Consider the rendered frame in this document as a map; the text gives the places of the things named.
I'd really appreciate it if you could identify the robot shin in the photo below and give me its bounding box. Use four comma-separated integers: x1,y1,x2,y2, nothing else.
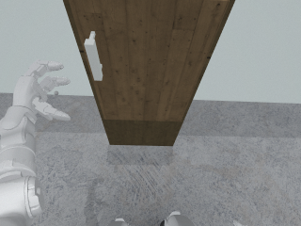
115,218,125,222
169,211,181,217

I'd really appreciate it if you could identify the robot left shin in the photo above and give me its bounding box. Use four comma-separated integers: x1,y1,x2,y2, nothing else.
115,218,125,222

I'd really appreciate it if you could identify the handle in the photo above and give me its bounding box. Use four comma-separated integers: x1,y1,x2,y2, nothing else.
84,31,103,81

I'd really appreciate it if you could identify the robot right shin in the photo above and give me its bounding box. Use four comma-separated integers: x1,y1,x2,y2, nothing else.
169,211,181,217

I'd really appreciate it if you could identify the robot left forearm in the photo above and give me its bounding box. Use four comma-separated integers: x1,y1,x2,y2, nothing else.
0,105,38,183

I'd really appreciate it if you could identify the cupboard door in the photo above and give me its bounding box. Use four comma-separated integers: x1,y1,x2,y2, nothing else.
69,0,230,121

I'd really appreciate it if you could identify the robot left hand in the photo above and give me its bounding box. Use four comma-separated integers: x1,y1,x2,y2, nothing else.
12,59,71,121

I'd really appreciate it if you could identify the robot left upper arm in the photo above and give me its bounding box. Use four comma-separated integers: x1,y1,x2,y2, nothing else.
0,175,45,226

